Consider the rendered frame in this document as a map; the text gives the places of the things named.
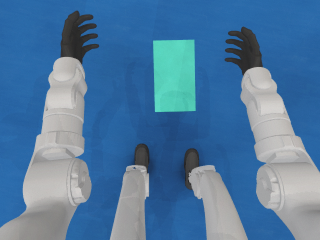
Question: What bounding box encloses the left robot forearm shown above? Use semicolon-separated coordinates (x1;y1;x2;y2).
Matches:
22;57;88;205

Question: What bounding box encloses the robot right shin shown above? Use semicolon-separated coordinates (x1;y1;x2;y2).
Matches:
188;165;222;191

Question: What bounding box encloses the robot left hand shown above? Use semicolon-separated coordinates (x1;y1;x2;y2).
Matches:
60;10;99;65

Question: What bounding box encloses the robot left upper arm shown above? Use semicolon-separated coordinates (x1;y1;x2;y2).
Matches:
0;157;92;240

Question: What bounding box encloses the robot left shin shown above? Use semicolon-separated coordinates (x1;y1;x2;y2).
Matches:
122;165;147;182

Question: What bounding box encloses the robot right upper arm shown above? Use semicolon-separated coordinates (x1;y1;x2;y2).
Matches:
256;162;320;240

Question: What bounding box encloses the robot shin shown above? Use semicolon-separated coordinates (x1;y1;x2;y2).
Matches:
122;165;147;182
188;165;222;191

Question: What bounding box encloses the robot right hand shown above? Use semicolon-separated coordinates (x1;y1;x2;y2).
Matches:
224;26;263;76

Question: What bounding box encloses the carton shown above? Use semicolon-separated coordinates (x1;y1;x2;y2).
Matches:
153;39;196;112

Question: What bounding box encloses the right robot forearm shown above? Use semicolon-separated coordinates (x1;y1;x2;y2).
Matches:
240;67;320;174

